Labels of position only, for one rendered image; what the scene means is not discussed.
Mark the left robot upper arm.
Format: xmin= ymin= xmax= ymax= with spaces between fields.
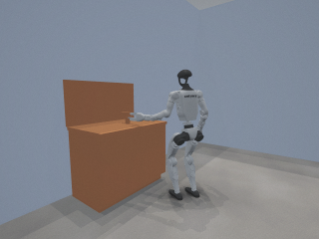
xmin=165 ymin=91 xmax=179 ymax=118

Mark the left robot forearm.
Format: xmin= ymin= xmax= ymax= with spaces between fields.
xmin=144 ymin=110 xmax=168 ymax=121

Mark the right robot upper arm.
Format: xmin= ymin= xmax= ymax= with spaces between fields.
xmin=196 ymin=90 xmax=208 ymax=116

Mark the right robot forearm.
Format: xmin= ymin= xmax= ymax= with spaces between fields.
xmin=197 ymin=114 xmax=208 ymax=130

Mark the counter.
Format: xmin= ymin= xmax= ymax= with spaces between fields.
xmin=63 ymin=80 xmax=167 ymax=213

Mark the robot left hand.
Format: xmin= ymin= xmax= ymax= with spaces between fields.
xmin=130 ymin=113 xmax=144 ymax=121

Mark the left robot foot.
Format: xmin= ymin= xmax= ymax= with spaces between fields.
xmin=168 ymin=189 xmax=183 ymax=200

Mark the robot head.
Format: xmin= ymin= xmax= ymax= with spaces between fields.
xmin=177 ymin=69 xmax=194 ymax=91

